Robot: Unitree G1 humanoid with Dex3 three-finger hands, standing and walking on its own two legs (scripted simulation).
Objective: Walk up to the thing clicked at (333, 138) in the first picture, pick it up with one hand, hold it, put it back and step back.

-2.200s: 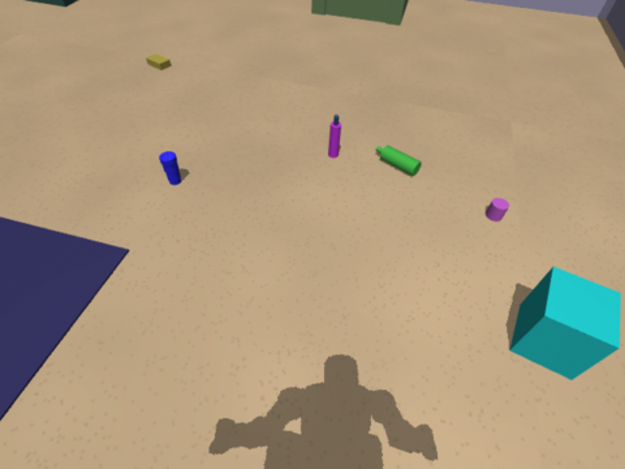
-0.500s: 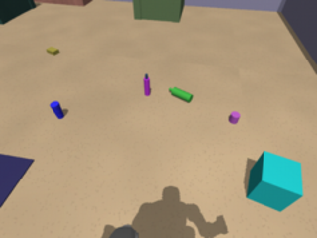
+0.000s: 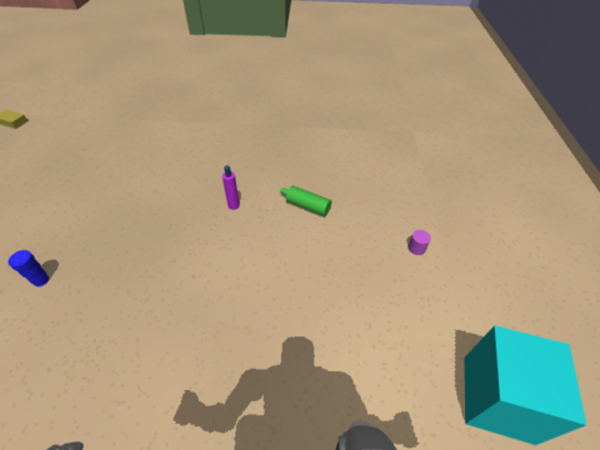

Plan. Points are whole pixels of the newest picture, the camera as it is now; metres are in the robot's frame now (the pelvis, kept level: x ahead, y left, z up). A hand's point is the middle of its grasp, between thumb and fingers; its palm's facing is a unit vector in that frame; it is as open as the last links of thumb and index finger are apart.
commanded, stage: walk up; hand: left
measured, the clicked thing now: (230, 187) +1.24 +0.27 -0.65
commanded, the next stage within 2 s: none
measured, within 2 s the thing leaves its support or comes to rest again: neither
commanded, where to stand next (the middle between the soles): +0.91 +0.06 m, yaw +1 degrees
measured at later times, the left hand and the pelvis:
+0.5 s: hand (116, 394) +0.24 +0.28 -0.15, palm faces +0.04 -0.93 -0.37, open 7.4 cm; pelvis +0.24 +0.00 -0.01, yaw +3 degrees
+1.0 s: hand (159, 237) +0.54 +0.28 -0.13, palm faces -0.04 -0.91 -0.42, open 7.4 cm; pelvis +0.46 +0.00 -0.01, yaw +1 degrees
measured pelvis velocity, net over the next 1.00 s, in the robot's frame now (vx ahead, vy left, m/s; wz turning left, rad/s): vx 0.46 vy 0.00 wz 0.01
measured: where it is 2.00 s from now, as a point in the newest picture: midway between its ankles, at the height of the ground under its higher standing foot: (280, 284)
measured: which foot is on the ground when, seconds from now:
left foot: down 0.00-0.08, up 0.10-0.50, down 0.52-1.00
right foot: up 0.00-0.04, down 0.06-0.54, up 0.56-0.96, down 0.98-1.00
